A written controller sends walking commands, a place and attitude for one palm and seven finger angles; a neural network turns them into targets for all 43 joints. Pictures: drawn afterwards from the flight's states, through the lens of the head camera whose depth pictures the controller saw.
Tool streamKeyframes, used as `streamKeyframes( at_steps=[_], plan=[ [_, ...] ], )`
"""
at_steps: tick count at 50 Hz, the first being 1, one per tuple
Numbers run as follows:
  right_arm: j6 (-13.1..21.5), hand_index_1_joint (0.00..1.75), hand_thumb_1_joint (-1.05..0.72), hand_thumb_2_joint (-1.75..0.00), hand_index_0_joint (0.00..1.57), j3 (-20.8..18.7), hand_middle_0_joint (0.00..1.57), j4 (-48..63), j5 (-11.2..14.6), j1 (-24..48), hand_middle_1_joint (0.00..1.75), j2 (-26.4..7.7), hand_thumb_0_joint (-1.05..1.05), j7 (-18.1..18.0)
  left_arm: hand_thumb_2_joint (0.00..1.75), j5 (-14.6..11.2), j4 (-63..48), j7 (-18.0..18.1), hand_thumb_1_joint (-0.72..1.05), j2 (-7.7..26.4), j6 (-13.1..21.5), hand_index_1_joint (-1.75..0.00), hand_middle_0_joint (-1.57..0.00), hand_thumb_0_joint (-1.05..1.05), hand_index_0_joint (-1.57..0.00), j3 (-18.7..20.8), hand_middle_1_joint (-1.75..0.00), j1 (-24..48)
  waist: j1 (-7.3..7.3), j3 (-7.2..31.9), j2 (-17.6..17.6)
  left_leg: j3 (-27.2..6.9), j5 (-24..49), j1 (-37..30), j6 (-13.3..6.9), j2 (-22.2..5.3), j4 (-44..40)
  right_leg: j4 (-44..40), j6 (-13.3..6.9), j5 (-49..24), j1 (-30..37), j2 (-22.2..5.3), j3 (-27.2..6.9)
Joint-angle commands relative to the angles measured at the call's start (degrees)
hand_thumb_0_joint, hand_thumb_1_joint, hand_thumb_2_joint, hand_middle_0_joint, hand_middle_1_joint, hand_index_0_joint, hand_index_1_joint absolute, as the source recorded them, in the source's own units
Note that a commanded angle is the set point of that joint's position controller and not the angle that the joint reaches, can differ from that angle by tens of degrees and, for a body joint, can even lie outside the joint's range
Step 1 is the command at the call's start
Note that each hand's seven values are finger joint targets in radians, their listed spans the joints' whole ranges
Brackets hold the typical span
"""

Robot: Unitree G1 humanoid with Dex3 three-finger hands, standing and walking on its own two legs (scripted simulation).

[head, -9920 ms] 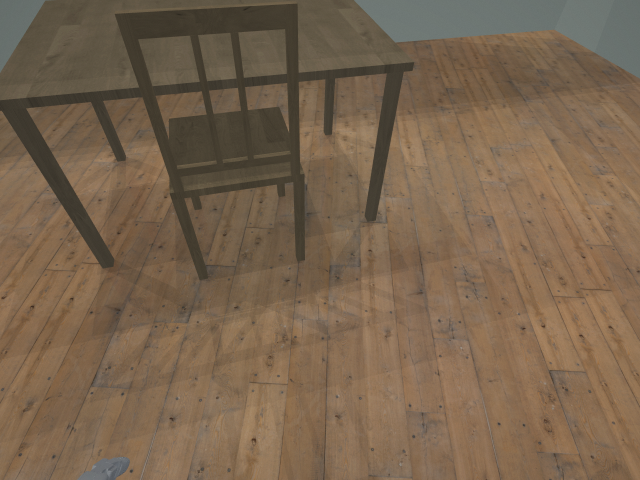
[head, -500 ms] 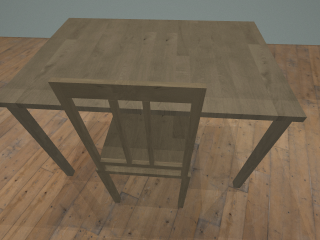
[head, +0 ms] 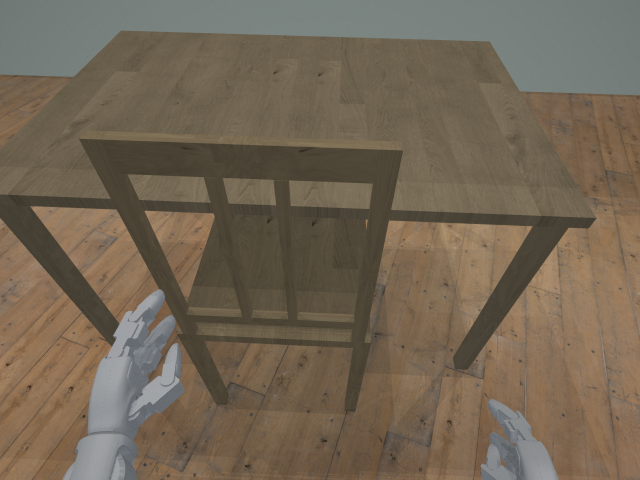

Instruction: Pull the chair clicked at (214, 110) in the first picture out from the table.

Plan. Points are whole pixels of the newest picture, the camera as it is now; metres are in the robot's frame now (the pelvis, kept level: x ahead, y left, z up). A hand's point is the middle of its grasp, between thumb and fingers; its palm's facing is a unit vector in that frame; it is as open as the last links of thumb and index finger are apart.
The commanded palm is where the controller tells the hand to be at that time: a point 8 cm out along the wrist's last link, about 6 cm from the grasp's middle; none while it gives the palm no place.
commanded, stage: raise the hand toward the chair's back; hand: left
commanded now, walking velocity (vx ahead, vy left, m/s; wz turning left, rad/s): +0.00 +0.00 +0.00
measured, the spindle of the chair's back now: (233, 257) +0.47 +0.16 -0.03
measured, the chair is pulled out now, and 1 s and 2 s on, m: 0.00 0.00 0.00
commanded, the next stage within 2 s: aim the fingers beside a spindle in 1.84 s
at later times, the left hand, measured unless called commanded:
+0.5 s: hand (187, 429) +0.20 +0.17 -0.04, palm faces -0.12 -0.99 +0.01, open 12.2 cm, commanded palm +0.16 +0.25 -0.02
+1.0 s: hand (145, 401) +0.22 +0.22 +0.00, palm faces +0.05 -1.00 -0.07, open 16.2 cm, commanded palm +0.20 +0.27 -0.01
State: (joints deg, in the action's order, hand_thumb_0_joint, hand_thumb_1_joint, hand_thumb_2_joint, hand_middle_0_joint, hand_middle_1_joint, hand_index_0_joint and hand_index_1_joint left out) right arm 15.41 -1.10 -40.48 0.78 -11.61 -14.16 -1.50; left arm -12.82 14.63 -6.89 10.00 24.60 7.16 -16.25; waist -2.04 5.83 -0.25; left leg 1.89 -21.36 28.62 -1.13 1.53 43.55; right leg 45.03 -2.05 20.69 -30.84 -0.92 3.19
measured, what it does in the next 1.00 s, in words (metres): lowers itself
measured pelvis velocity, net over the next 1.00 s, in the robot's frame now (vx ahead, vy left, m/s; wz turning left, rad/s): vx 0.00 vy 0.01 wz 0.02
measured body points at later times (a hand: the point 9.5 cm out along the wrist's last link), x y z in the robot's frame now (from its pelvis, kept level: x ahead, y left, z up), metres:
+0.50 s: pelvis -0.02 +0.00 -0.06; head +0.07 +0.00 +0.38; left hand +0.20 +0.23 -0.04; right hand +0.17 -0.20 -0.15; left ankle +0.01 +0.11 -0.71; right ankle +0.02 -0.10 -0.71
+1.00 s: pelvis +0.00 +0.01 -0.05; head +0.06 +0.03 +0.39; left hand +0.21 +0.27 +0.00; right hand +0.20 -0.22 -0.11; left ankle +0.01 +0.11 -0.71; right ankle +0.02 -0.10 -0.71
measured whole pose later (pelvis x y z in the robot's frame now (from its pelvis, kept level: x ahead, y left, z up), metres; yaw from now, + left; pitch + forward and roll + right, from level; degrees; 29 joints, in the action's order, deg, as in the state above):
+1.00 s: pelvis +0.00 +0.01 -0.05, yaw +1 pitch +16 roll -3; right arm 12.0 0.0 -30.2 2.1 -11.6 -13.0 -2.7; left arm -14.7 -0.3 -12.9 14.5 24.5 11.0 -22.2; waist -1.0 9.0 0.9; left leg -1.0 -30.5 49.9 -2.1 0.6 64.8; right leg 61.1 -1.4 27.8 -48.9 -0.5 6.2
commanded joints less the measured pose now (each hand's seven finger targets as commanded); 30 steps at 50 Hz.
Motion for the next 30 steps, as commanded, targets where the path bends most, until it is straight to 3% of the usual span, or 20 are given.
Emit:
streamKeyframes(
  at_steps=[1, 3, 4, 5, 6, 8, 9, 10, 11, 14, 16, 18, 19, 21, 22, 23, 24, 25, 26, 30],
  plan=[
    [3.78, 0.30, -0.90, -0.90, 0.20, -4.21, 0.20, 14.52, 0.58, 6.67, 0.30, -7.80, 0.00, 2.46, 0.76, -1.41, 2.55, -14.03, 0.57, 5.70, 13.30, -0.25, -0.17, 0.00, -0.17, 4.77, -0.25, -20.03, 5.32, 3.47, -6.79, -0.85, 4.36, 13.63, 1.96, 0.89, 6.41, 2.49, -0.34, -4.35, -1.90, -1.15, -2.96],
    [2.95, 0.30, -0.90, -0.90, 0.20, -4.25, 0.20, 17.04, 1.10, 7.42, 0.30, -7.51, 0.00, 2.30, 0.74, -1.95, -0.06, -15.59, 0.53, 7.63, 13.00, -0.24, -0.16, 0.00, -0.16, 7.25, -0.24, -17.25, 5.96, 6.43, -4.22, 0.25, 2.21, 17.98, 1.09, 1.16, 9.54, 5.17, -0.05, -1.27, -4.52, -1.09, -4.36],
    [2.34, 0.30, -0.90, -0.90, 0.20, -4.42, 0.20, 17.41, 1.16, 7.26, 0.30, -7.46, 0.00, 2.12, 0.73, -2.53, -2.92, -14.83, 0.50, 10.09, 12.47, -0.24, -0.16, 0.00, -0.16, 10.17, -0.24, -15.42, 6.36, 6.85, -1.15, 0.18, 0.24, 19.11, 0.98, 1.21, 10.29, 5.28, -0.08, 2.84, -6.09, -0.96, -4.81],
    [2.29, 0.30, -0.90, -0.90, 0.20, -3.90, 0.20, 19.40, 1.25, 8.25, 0.30, -7.16, 0.00, 1.78, 0.72, -4.03, -9.70, -14.36, 0.48, 8.32, 12.77, -0.23, -0.16, 0.00, -0.16, 7.81, -0.23, -10.55, 5.55, 7.97, 0.21, 0.23, -3.49, 19.98, 0.57, 1.34, 11.11, 4.48, 0.25, 9.86, -7.73, -1.24, -6.31],
    [2.74, 0.30, -0.90, -0.90, 0.20, -4.00, 0.20, 20.25, 1.06, 7.80, 0.30, -6.93, 0.00, 1.35, 0.71, -4.69, -15.46, -12.92, 0.46, 10.10, 13.51, -0.23, -0.16, 0.00, -0.16, 9.02, -0.23, -5.57, 4.98, 9.50, 3.92, -0.44, -4.67, 19.98, 0.23, 0.86, 12.30, 5.08, 0.10, 13.24, -9.59, -1.18, -7.19],
    [3.19, 0.30, -0.90, -0.90, 0.20, -3.70, 0.20, 19.64, 0.23, 5.36, 0.30, -6.14, 0.00, 0.54, 0.69, -4.91, -28.69, -9.46, 0.41, 11.72, 16.34, -0.22, -0.15, 0.00, -0.15, 9.79, -0.22, -1.21, 3.90, 15.19, 10.34, -2.12, -0.72, 15.30, -0.34, -0.29, 13.95, 7.93, -0.54, 8.14, -10.61, -0.08, -6.37],
    [3.20, 0.30, -0.90, -0.90, 0.20, -3.48, 0.20, 18.75, -0.14, 4.50, 0.30, -6.38, 0.00, 0.24, 0.68, -4.21, -36.05, -7.72, 0.39, 12.57, 17.88, -0.22, -0.15, 0.00, -0.15, 8.46, -0.22, 3.11, 2.26, 18.22, 10.17, -2.87, 0.82, 13.90, -0.61, -0.70, 15.10, 10.03, -0.31, 5.34, -12.09, 0.64, -5.38],
    [3.18, 0.30, -0.90, -0.90, 0.20, -3.41, 0.20, 17.94, -0.48, 3.76, 0.30, -6.08, 0.00, -0.21, 0.67, -3.64, -38.17, -6.85, 0.36, 11.31, 18.60, -0.22, -0.15, 0.00, -0.15, 6.48, -0.22, 1.16, 1.73, 18.84, 11.36, -3.50, 2.71, 12.42, -0.66, -1.01, 15.60, 10.55, -0.63, 3.33, -13.17, 0.94, -5.07],
    [3.37, 0.30, -0.90, -0.90, 0.20, -3.04, 0.20, 16.91, -0.43, 3.31, 0.30, -5.89, 0.00, -0.40, 0.66, -2.97, -37.81, -6.82, 0.34, 8.86, 18.98, -0.21, -0.14, 0.00, -0.14, 3.28, -0.21, -0.05, 0.48, 18.07, 11.06, -3.84, 3.68, 12.32, -0.78, -1.35, 16.51, 11.19, -0.72, 2.20, -15.26, 1.07, -4.43],
    [4.19, 0.30, -0.90, -0.90, 0.20, -2.17, 0.20, 14.69, 0.10, 2.94, 0.30, -7.29, 0.00, -0.88, 0.63, -1.71, -31.51, -10.20, 0.27, 6.41, 16.87, -0.20, -0.14, 0.00, -0.14, -2.67, -0.20, 1.37, -3.05, 12.06, 9.21, -5.63, 1.41, 15.70, -1.17, -2.02, 18.20, 11.56, -0.32, 3.46, -20.29, 1.29, -3.13],
    [3.83, 0.30, -0.90, -0.90, 0.20, -2.31, 0.20, 14.70, 1.01, 2.64, 0.30, -7.89, 0.00, -1.38, 0.61, -1.54, -23.58, -13.10, 0.22, 6.79, 11.43, -0.19, -0.13, 0.00, -0.13, -2.93, -0.19, -2.49, -3.18, 9.51, 4.38, -5.96, -2.04, 19.64, -1.04, -1.90, 18.05, 9.85, 0.15, 5.83, -19.33, 1.20, -3.35],
    [2.38, 0.30, -0.90, -0.90, 0.20, -2.43, 0.20, 16.03, 2.33, 3.03, 0.30, -8.06, 0.00, -2.01, 0.59, -1.88, -17.92, -15.31, 0.18, 8.65, 3.97, -0.19, -0.13, 0.00, -0.13, 0.08, -0.19, -6.99, -1.20, 11.08, -1.13, -5.32, -3.26, 22.02, -1.03, -1.31, 16.85, 7.67, 0.70, 7.77, -14.89, 0.88, -4.05],
    [1.48, 0.30, -0.90, -0.90, 0.20, -2.65, 0.20, 16.57, 2.83, 3.77, 0.30, -7.80, 0.00, -2.14, 0.58, -2.31, -13.93, -15.64, 0.15, 9.60, 0.01, -0.18, -0.13, 0.00, -0.13, 3.21, -0.18, -10.75, 0.60, 12.35, -2.45, -4.89, -2.35, 21.58, -0.93, -1.02, 15.75, 6.83, 0.82, 7.33, -12.23, 0.86, -4.00],
    [0.01, 0.30, -0.90, -0.90, 0.20, -2.82, 0.20, 19.16, 3.10, 5.21, 0.30, -7.32, 0.00, -2.57, 0.56, -4.55, -20.37, -14.92, 0.11, 12.16, -4.46, -0.18, -0.12, 0.00, -0.12, 8.16, -0.18, -10.84, 3.43, 19.34, -3.46, -4.18, 2.06, 19.64, -0.90, -0.30, 14.40, 7.15, 1.38, 2.30, -4.83, 0.07, -3.93],
    [-0.47, 0.30, -0.90, -0.90, 0.20, -2.80, 0.20, 20.04, 2.86, 5.76, 0.30, -6.41, 0.00, -2.69, 0.55, -5.52, -23.32, -13.59, 0.08, 11.98, -5.55, -0.17, -0.12, 0.00, -0.12, 9.89, -0.17, -11.33, 4.51, 20.88, -3.02, -4.08, 3.88, 18.59, -0.74, -0.24, 13.66, 7.40, 1.45, 0.03, -2.59, -0.04, -3.49],
    [-0.60, 0.30, -0.90, -0.90, 0.20, -2.73, 0.20, 20.38, 2.62, 5.67, 0.30, -5.37, 0.00, -2.72, 0.54, -6.18, -27.07, -11.58, 0.06, 11.71, -5.37, -0.17, -0.12, 0.00, -0.12, 11.21, -0.17, -11.12, 5.13, 22.22, -2.55, -4.33, 6.03, 17.44, -0.60, -0.44, 13.11, 8.18, 1.32, -2.96, -1.45, 0.07, -2.64],
    [-0.69, 0.30, -0.90, -0.90, 0.20, -2.58, 0.20, 20.09, 2.25, 6.32, 0.30, -4.46, 0.00, -2.68, 0.53, -6.36, -28.64, -9.04, 0.04, 12.77, -4.78, -0.16, -0.11, 0.00, -0.11, 13.25, -0.16, -12.06, 6.21, 22.04, 0.33, -4.49, 7.87, 16.57, -0.32, -0.49, 12.88, 8.90, 0.90, -5.33, -1.20, 0.38, -2.13],
    [-0.39, 0.30, -0.90, -0.90, 0.20, -2.41, 0.20, 19.88, 1.80, 4.91, 0.30, -3.67, 0.00, -2.44, 0.52, -6.34, -32.88, -6.89, 0.01, 12.28, -2.90, -0.16, -0.11, 0.00, -0.11, 12.99, -0.16, -10.53, 5.94, 22.92, 0.65, -4.98, 10.40, 15.07, -0.04, -0.76, 12.51, 9.64, 0.64, -8.12, -1.44, 0.44, -1.30],
    [-0.28, 0.30, -0.90, -0.90, 0.20, -2.55, 0.20, 18.79, 1.48, 4.37, 0.30, -3.01, 0.00, -2.25, 0.51, -5.73, -32.05, -5.15, -0.01, 10.81, -1.08, -0.16, -0.11, 0.00, -0.11, 12.24, -0.16, -12.05, 5.73, 20.92, 1.49, -4.84, 11.97, 14.41, 0.25, -1.07, 12.45, 10.18, 0.34, -9.51, -3.04, 0.62, -0.77],
    [0.38, 0.30, -0.90, -0.90, 0.20, -2.38, 0.20, 15.97, 0.68, 3.24, 0.30, -4.58, 0.00, -1.58, 0.47, -1.41, -26.69, -4.10, -0.10, 7.04, 5.69, -0.14, -0.10, 0.00, -0.10, 4.24, -0.14, -7.08, 0.65, 11.54, 0.68, -5.16, 6.56, 17.30, -0.01, -1.78, 14.34, 10.95, 0.52, -2.00, -13.77, 0.73, 0.05]
  ],
)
